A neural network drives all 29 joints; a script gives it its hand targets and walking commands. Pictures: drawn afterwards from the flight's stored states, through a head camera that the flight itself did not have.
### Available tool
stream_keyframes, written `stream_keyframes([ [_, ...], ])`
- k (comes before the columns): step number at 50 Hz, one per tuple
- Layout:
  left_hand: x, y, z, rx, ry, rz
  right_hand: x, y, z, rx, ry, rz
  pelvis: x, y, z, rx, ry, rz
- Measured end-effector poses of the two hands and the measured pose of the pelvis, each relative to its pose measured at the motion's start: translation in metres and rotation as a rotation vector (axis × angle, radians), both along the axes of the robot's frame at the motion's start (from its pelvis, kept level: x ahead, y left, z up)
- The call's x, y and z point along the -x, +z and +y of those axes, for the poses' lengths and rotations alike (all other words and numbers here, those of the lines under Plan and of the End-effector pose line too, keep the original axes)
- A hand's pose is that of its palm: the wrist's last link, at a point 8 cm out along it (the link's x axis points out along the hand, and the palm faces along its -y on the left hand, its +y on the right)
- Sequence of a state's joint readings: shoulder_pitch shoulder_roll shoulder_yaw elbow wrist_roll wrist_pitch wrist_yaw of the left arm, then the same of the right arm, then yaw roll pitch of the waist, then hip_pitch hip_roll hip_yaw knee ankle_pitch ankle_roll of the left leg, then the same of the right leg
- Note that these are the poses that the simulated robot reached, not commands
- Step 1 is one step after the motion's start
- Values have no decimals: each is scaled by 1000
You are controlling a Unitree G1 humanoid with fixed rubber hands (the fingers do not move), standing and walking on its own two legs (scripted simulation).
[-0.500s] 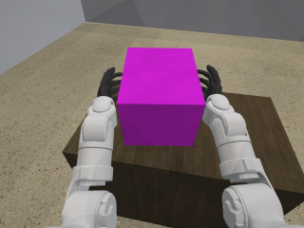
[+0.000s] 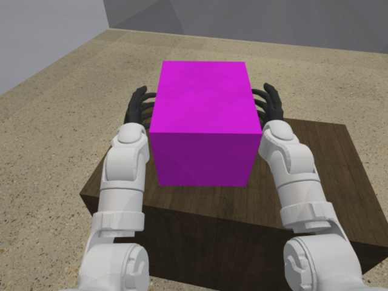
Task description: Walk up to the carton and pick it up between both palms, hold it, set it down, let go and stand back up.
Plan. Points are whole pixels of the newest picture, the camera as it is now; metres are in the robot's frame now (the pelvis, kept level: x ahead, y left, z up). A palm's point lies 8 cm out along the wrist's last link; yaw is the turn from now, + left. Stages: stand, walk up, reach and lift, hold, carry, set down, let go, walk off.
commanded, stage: hold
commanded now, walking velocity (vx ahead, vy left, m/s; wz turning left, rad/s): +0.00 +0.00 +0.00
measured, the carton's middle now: (203, 121) +0.41 +0.01 +0.17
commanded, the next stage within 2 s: none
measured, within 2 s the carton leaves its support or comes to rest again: neither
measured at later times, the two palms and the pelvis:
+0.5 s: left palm (135, 126) +0.38 +0.14 +0.19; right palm (270, 124) +0.39 -0.12 +0.18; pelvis +0.00 +0.00 +0.00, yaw +0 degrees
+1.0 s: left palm (135, 126) +0.37 +0.14 +0.19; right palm (271, 124) +0.39 -0.12 +0.19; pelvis +0.00 +0.00 +0.00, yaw +0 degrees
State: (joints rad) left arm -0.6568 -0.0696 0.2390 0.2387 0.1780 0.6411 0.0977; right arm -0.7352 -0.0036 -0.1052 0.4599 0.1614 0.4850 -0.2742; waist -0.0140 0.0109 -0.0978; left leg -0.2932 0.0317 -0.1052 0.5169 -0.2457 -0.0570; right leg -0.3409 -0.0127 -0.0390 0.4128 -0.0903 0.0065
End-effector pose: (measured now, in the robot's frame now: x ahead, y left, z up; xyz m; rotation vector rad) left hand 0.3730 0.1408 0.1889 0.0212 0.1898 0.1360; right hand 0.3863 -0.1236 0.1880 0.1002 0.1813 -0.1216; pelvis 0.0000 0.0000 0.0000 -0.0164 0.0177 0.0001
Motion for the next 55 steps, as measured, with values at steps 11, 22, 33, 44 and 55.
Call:
stream_keyframes([
  [11, -1, -2, 0, -2, 0, 6, -1, -2, 0, -1, 1, 6, 0, 0, 0, 0, 0, 1],
  [22, -2, -4, 0, -3, 0, 11, -2, -4, 0, -2, 1, 11, -1, 0, 0, 0, 0, 0],
  [33, -1, -2, 0, -3, 1, 6, -1, -3, 0, -2, 1, 6, 0, 0, 0, 0, 0, -1],
  [44, -1, -2, 0, -4, 1, 7, -1, -3, 0, -3, 1, 6, 0, 0, 0, 0, 0, -1],
  [55, -1, -2, 0, -4, 1, 5, -1, -3, 0, -4, 2, 5, 0, 0, 0, 0, 0, -1],
])
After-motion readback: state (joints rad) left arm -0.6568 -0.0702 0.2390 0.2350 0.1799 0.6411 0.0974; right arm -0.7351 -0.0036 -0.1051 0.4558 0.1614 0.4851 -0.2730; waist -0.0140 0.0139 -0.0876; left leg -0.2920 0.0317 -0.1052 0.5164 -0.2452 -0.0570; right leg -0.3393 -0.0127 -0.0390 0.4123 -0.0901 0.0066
